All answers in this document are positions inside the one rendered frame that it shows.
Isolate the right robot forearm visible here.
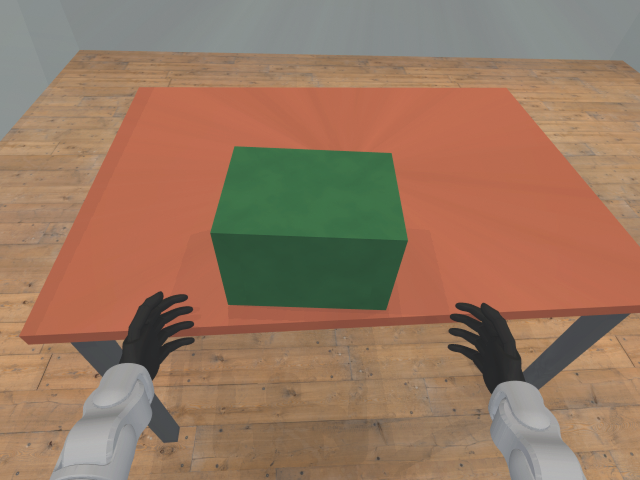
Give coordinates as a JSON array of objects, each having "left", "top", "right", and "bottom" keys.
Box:
[{"left": 488, "top": 381, "right": 587, "bottom": 480}]

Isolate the left robot hand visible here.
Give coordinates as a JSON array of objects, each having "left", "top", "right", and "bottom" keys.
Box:
[{"left": 119, "top": 291, "right": 195, "bottom": 380}]

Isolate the left robot forearm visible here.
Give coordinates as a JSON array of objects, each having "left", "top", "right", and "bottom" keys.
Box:
[{"left": 49, "top": 363, "right": 154, "bottom": 480}]

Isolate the carton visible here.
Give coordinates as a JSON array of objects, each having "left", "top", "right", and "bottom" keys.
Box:
[{"left": 210, "top": 146, "right": 408, "bottom": 310}]

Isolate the table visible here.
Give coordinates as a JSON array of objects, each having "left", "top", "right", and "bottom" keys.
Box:
[{"left": 19, "top": 87, "right": 640, "bottom": 443}]

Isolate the right robot hand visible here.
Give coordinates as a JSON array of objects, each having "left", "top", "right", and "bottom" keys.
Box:
[{"left": 448, "top": 303, "right": 525, "bottom": 394}]

